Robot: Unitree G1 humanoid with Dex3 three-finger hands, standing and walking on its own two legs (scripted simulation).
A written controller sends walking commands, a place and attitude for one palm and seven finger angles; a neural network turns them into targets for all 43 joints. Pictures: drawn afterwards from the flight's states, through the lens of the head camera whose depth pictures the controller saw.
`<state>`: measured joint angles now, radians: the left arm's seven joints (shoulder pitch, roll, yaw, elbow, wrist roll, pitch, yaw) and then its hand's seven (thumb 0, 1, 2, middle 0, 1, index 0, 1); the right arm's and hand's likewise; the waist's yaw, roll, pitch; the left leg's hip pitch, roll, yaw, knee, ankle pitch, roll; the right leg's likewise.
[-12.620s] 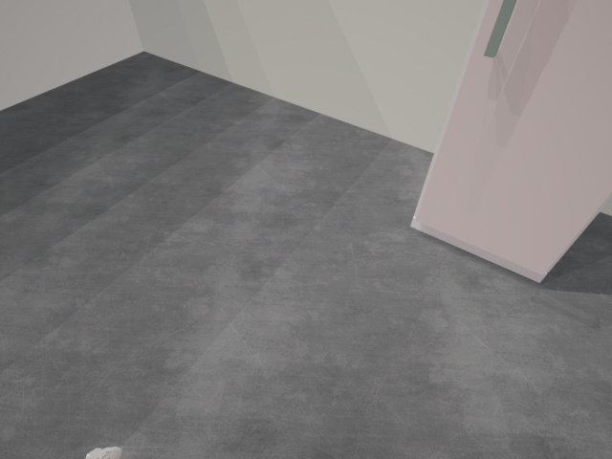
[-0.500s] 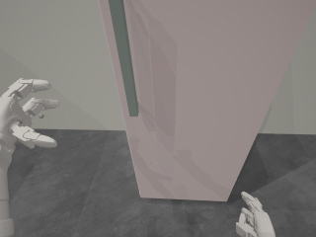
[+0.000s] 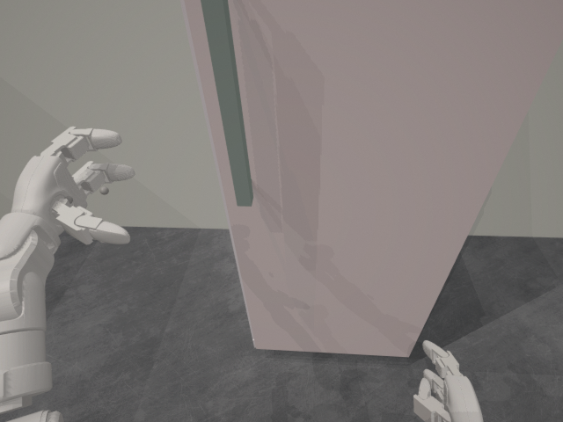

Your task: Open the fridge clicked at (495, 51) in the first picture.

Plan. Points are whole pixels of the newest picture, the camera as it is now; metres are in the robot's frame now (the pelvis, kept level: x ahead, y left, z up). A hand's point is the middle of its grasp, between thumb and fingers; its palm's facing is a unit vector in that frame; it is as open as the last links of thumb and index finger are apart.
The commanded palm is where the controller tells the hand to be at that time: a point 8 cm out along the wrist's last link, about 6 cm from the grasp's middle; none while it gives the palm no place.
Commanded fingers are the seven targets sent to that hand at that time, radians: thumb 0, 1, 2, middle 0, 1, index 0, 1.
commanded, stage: move the hooked fingers beside the handle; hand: left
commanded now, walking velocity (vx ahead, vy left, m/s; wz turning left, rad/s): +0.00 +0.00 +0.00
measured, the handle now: (233, 100) +0.51 +0.13 +0.25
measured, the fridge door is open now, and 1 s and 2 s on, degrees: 0 0 0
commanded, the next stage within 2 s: none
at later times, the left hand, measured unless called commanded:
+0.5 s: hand (135, 169) +0.36 +0.24 +0.22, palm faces +0.09 -1.00 -0.02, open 14.0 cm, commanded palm +0.33 +0.28 +0.22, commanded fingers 0.00 -0.50 0.30 -0.30 -1.20 -0.30 -1.20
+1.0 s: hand (169, 152) +0.40 +0.21 +0.22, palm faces +0.07 -1.00 -0.02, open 14.0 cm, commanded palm +0.38 +0.26 +0.22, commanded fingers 0.00 -0.50 0.30 -0.30 -1.20 -0.30 -1.20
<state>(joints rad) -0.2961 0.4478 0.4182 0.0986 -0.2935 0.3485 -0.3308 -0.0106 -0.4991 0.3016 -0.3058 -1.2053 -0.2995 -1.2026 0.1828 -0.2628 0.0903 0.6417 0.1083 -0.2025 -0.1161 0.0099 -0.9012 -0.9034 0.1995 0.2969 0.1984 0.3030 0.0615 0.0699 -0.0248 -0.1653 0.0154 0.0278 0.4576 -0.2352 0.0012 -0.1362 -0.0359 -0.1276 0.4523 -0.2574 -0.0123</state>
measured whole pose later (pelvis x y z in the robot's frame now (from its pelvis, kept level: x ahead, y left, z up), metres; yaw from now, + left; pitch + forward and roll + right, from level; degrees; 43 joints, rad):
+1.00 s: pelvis +0.01 +0.00 +0.00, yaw -2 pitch -1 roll +0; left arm -0.58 0.40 0.32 0.43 -0.22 0.28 -0.19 -0.01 -0.50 0.30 -0.30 -1.20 -0.30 -1.20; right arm 0.23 -0.26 0.06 0.66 0.10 -0.10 -0.11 0.01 -0.90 -0.90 0.20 0.30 0.20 0.30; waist 0.01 0.05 -0.03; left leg -0.18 0.02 0.05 0.43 -0.23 0.00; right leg -0.16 -0.03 -0.10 0.42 -0.24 -0.01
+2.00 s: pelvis +0.01 +0.00 +0.00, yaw -2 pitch +1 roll +0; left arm -0.74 0.39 0.30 0.65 -0.18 0.19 -0.15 -0.01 -0.50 0.30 -0.30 -1.20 -0.30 -1.20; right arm 0.25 -0.26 0.05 0.66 0.09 -0.07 -0.10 0.01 -0.90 -0.90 0.20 0.30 0.20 0.30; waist -0.01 0.04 -0.03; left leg -0.20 0.03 0.06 0.42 -0.23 0.01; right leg -0.18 -0.02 -0.09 0.40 -0.23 -0.01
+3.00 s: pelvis +0.01 +0.00 +0.00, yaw -2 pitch +1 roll +0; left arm -0.82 0.35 0.27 0.73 -0.17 0.18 -0.09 -0.01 -0.50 0.30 -0.30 -1.20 -0.30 -1.20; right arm 0.29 -0.27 0.03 0.69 0.08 -0.05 -0.10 0.01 -0.90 -0.90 0.20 0.30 0.20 0.30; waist -0.02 0.04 -0.03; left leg -0.21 0.03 0.06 0.41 -0.22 0.00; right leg -0.19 -0.01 -0.09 0.39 -0.22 -0.02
